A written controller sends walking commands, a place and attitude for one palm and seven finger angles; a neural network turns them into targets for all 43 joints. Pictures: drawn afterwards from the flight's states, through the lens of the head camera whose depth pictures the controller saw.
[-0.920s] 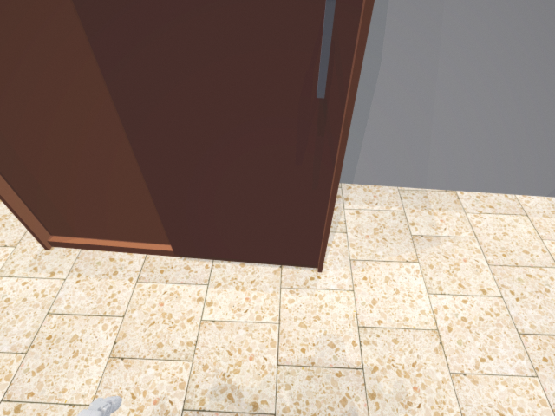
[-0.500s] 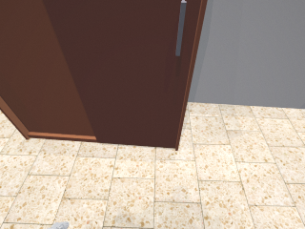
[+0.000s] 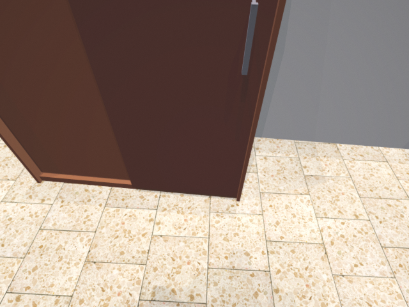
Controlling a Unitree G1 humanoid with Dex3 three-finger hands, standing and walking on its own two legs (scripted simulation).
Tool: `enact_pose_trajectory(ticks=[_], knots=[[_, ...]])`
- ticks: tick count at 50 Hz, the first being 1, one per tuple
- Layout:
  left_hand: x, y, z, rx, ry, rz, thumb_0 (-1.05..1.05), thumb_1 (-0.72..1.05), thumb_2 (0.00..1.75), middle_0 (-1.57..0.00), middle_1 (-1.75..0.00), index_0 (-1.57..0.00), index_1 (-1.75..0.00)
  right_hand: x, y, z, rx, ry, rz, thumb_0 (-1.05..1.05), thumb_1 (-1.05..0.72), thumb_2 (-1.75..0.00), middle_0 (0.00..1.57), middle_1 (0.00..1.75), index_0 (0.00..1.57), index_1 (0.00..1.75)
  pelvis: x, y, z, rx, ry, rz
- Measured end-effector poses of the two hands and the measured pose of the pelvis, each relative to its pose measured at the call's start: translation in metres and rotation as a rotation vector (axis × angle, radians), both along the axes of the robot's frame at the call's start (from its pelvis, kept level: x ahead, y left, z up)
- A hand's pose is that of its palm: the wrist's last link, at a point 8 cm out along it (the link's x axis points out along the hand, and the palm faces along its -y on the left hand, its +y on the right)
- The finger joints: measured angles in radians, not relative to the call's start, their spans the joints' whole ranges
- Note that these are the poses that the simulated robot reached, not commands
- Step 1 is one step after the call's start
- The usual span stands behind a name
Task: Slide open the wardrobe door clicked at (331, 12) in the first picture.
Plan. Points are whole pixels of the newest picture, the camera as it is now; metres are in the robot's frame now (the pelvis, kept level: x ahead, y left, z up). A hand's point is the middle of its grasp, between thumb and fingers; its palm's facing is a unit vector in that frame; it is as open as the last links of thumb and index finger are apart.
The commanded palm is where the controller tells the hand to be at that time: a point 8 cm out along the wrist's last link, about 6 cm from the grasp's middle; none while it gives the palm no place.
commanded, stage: look at it before walking up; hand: right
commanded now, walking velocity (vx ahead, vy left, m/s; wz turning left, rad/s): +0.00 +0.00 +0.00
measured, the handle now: (248, 39) +0.80 -0.08 +0.16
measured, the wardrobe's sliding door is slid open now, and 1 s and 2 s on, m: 0.00 0.00 0.00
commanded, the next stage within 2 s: take the last steps up to it in 0.52 s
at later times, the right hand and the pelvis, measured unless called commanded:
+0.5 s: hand out of the picture +0.07 -0.24 -0.16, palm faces -0.03 +0.95 -0.32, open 7.4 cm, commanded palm none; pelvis +0.00 +0.00 +0.00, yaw +0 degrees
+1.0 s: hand out of the picture +0.04 -0.18 -0.19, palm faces +0.02 +0.98 -0.18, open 7.4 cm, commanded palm none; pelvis +0.07 +0.01 -0.02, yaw +0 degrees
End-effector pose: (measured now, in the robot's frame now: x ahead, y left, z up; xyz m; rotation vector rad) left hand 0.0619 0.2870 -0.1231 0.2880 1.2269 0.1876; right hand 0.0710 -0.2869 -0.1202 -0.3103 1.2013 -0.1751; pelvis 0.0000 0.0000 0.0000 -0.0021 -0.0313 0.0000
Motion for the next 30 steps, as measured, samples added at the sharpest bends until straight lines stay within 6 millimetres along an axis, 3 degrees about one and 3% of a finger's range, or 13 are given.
enact_pose_trajectory(ticks=[30], knots=[[0.01, 0.002, 0.003, 0.008, -0.006, -0.006, 0.01, 0.9, 0.9, -0.21, -0.3, -0.2, -0.3, -0.002, 0.003, -0.002, 0.008, 0.017, -0.011, 0.01, -0.91, -0.9, 0.21, 0.3, 0.2, 0.3, 0.006, 0.002, 0.001, 0.002, 0.004, 0.0]])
